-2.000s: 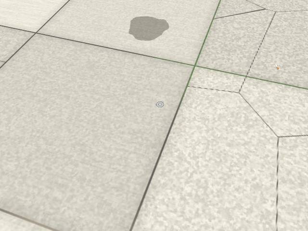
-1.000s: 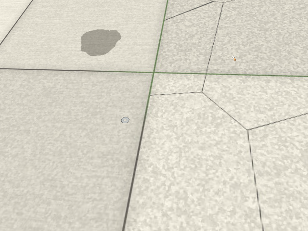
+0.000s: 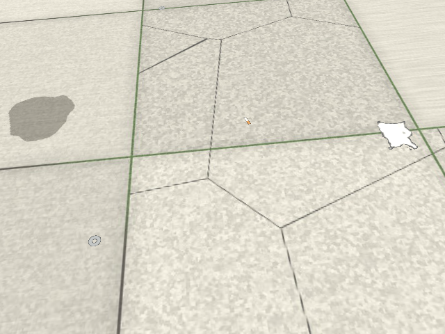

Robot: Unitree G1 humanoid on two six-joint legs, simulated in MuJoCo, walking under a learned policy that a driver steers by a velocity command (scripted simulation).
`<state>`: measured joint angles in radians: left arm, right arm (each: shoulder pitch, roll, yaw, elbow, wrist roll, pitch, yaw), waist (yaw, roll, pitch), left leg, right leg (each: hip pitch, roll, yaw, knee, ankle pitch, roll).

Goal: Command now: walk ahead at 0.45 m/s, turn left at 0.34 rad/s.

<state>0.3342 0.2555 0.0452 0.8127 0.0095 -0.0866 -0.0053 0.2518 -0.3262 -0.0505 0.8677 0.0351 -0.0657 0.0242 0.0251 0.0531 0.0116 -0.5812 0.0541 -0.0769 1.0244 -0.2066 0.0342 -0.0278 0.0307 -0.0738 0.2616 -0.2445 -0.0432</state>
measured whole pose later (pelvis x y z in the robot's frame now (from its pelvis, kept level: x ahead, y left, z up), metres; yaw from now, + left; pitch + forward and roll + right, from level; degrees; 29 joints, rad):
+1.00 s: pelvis +0.44 +0.07 -0.01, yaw +25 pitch +1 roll +1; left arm 0.19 0.25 0.03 0.68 0.00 -0.01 -0.01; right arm 0.15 -0.28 -0.04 0.72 0.00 0.04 -0.04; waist 0.03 0.00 0.07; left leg -0.31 -0.02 -0.10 0.69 -0.42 -0.06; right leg -0.37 0.06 0.08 0.47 -0.11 -0.03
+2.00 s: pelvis +0.46 +0.09 -0.01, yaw -10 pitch +1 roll +0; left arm 0.19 0.36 0.09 0.62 -0.02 0.05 0.02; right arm 0.18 -0.28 -0.07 0.71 -0.01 -0.02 -0.02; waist 0.00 -0.05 0.03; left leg -0.25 -0.02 -0.02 0.47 -0.24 0.02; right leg -0.48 0.09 0.13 1.00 -0.43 0.03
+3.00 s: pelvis +0.83 -0.16 -0.01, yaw -24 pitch +1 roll +1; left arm 0.30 0.28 0.02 0.73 0.00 -0.09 0.00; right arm 0.20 -0.30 -0.05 0.71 0.01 -0.07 0.03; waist 0.00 -0.02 0.05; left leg -0.34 -0.13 0.01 0.45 -0.13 0.11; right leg -0.39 0.00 0.06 1.22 -0.37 -0.01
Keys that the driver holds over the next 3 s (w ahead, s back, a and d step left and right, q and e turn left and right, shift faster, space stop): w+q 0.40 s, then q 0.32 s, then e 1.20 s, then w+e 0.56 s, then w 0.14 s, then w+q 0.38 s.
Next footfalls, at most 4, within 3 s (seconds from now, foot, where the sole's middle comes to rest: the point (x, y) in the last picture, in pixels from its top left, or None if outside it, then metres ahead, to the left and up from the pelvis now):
0.28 left None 0.32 0.13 -0.78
0.72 right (240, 305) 0.60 0.03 -0.78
1.06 left None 0.43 0.21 -0.78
1.44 right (262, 326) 0.53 -0.03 -0.78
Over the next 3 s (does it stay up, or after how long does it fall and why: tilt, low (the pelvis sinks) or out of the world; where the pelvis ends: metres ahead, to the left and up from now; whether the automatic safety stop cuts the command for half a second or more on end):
stays up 0.83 -0.16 -0.01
